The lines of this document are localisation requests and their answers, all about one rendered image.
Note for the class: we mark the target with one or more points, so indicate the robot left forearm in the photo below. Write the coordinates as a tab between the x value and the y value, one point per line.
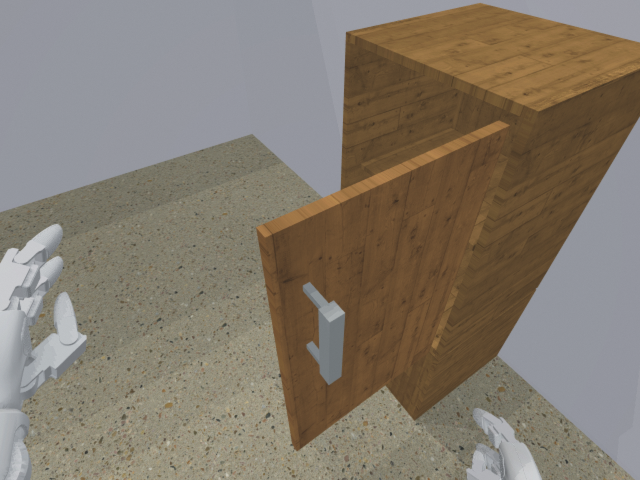
15	463

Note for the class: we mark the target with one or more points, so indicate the robot right hand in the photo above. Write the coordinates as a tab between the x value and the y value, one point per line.
514	461

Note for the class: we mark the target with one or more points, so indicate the cupboard door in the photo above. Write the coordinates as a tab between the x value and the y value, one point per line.
387	250

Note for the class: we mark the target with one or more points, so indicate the handle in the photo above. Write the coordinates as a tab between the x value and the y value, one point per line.
331	335

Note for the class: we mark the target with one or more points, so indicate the robot left hand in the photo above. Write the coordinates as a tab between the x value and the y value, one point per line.
25	278

